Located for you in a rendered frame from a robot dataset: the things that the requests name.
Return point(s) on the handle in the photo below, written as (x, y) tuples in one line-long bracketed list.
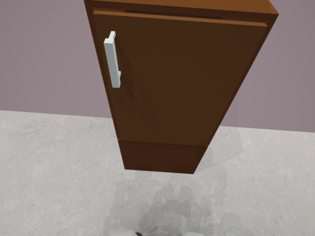
[(110, 50)]

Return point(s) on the cupboard door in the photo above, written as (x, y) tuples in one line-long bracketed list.
[(178, 74)]

